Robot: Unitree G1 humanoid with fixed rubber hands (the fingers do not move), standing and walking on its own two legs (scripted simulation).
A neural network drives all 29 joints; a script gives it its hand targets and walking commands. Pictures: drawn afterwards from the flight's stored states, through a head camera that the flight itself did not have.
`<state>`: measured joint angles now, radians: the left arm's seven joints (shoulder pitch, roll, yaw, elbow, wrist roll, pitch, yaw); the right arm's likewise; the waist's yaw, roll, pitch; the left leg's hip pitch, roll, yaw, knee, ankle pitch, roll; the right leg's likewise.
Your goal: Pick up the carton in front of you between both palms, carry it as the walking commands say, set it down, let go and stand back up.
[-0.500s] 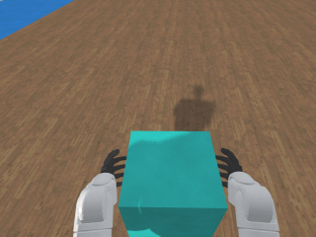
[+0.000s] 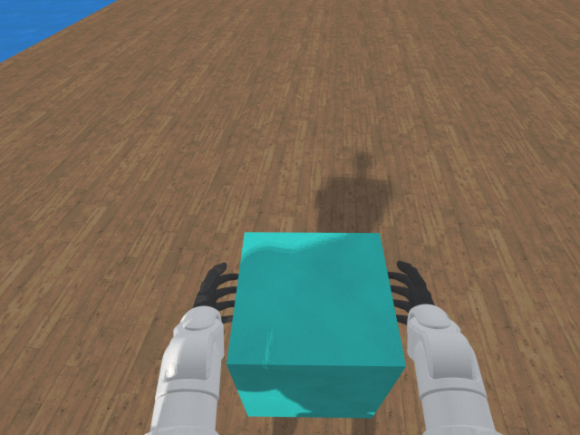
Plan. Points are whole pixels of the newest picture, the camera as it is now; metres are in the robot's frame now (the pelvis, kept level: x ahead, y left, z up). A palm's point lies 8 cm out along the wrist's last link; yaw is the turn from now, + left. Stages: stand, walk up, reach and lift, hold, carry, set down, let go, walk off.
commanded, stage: carry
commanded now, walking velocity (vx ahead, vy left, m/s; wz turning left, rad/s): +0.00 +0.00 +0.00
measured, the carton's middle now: (310, 329) +0.32 +0.00 -0.05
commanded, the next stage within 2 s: hold in 0.64 s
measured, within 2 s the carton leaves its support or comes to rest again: neither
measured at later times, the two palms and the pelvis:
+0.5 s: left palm (210, 324) +0.28 +0.14 +0.04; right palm (428, 322) +0.28 -0.16 +0.04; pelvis -0.01 -0.01 +0.00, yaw +0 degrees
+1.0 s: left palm (242, 307) +0.30 +0.10 +0.04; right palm (469, 357) +0.22 -0.19 +0.05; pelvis -0.01 +0.02 +0.01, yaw -13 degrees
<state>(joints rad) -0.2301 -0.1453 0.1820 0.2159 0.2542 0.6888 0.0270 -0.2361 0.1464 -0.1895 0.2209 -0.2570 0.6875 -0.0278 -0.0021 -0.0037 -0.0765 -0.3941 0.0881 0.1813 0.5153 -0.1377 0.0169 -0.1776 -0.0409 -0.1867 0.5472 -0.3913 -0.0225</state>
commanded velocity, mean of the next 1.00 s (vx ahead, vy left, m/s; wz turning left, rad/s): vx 0.00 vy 0.00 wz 0.00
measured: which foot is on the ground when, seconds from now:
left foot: down 0.00-1.00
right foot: down 0.00-1.00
